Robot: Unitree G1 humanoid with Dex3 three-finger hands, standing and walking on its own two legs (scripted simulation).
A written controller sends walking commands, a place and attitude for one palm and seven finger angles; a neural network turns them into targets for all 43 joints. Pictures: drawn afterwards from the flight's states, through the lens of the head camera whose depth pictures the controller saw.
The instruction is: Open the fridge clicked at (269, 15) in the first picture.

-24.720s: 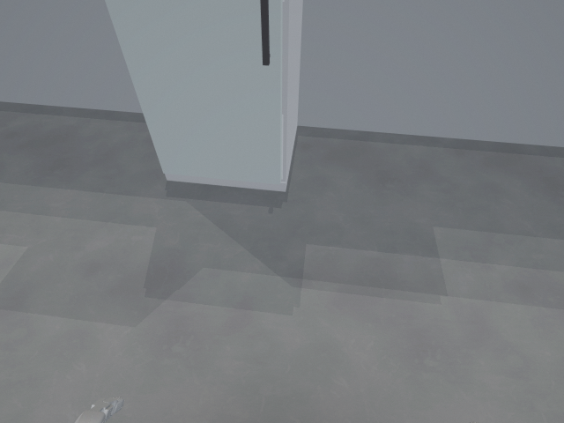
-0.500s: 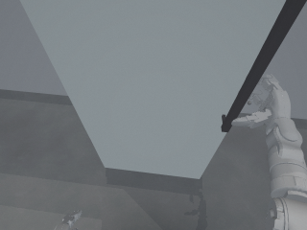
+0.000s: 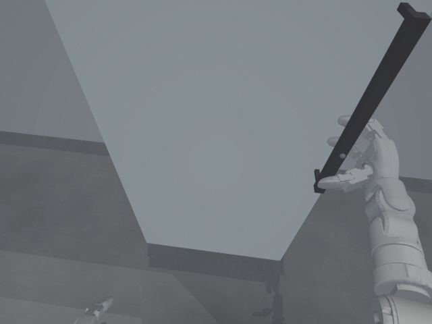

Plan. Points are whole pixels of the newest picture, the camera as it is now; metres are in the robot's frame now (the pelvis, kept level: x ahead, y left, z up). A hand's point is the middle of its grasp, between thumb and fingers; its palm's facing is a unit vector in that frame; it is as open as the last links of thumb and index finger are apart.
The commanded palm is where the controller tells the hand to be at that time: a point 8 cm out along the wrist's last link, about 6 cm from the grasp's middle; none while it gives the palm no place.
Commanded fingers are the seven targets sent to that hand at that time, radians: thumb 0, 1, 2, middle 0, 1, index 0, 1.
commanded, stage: slide the fingers in behind the handle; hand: right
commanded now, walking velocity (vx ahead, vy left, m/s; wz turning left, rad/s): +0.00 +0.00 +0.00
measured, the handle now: (351, 121) +0.47 -0.20 +0.15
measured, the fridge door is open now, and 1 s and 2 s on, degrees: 0 0 0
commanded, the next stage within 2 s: grip the handle and tug to test in 0.46 s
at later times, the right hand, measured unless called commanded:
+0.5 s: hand (341, 155) +0.41 -0.19 +0.12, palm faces +0.03 +1.00 +0.00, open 14.1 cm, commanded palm +0.38 -0.23 +0.12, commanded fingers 0.00 0.50 -0.30 0.30 1.20 0.30 1.20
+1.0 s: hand (337, 153) +0.42 -0.18 +0.12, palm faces +0.03 +1.00 +0.00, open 9.5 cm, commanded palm +0.39 -0.23 +0.12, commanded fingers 0.00 -0.57 -0.76 0.41 1.35 0.41 1.35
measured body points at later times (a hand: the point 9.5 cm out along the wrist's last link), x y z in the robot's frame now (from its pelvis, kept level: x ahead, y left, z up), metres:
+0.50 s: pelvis -0.01 -0.01 +0.00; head +0.02 -0.01 +0.45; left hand +0.09 +0.25 -0.11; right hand +0.40 -0.24 +0.12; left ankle -0.01 +0.10 -0.72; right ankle +0.01 -0.11 -0.72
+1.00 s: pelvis -0.01 -0.01 +0.00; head +0.02 -0.01 +0.45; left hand +0.09 +0.24 -0.11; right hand +0.41 -0.23 +0.12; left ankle -0.01 +0.10 -0.72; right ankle +0.01 -0.11 -0.72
